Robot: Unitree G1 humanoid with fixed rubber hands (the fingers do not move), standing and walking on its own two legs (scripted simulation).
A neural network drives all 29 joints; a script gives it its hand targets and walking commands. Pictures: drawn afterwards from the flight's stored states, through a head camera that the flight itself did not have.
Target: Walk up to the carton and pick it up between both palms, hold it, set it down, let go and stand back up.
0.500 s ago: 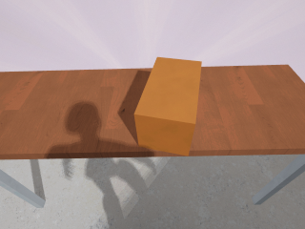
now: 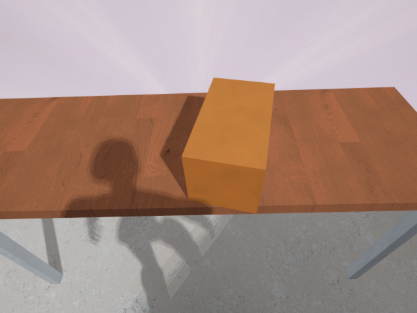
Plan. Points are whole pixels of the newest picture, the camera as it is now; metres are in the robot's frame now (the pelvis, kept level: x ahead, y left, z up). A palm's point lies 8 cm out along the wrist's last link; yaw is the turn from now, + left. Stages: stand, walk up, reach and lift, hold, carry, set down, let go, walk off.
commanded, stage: stand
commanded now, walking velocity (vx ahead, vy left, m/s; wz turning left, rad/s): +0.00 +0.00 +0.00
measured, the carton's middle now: (233, 140) +0.51 -0.02 +0.02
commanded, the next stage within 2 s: none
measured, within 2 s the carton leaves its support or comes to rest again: neither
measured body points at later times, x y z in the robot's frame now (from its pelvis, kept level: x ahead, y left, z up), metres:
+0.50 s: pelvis +0.00 +0.00 +0.00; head +0.01 +0.00 +0.45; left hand +0.04 +0.31 -0.13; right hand +0.09 -0.29 -0.13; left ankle +0.02 +0.13 -0.74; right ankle +0.01 -0.12 -0.74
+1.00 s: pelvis +0.01 +0.00 +0.00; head +0.02 -0.01 +0.45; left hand +0.05 +0.31 -0.12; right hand +0.09 -0.29 -0.13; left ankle +0.02 +0.13 -0.74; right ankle +0.01 -0.12 -0.74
